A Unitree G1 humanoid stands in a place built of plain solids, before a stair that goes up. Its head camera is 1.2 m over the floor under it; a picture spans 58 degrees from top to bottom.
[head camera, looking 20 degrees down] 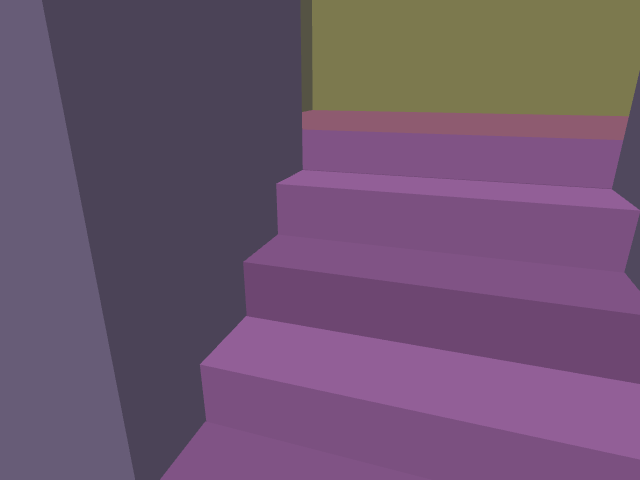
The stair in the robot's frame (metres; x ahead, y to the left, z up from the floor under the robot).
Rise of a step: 0.21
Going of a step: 0.30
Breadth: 1.23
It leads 18 degrees to the right of straight ahead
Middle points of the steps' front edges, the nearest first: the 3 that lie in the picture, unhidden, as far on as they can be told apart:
0.89 -0.22 0.42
1.18 -0.31 0.62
1.47 -0.41 0.83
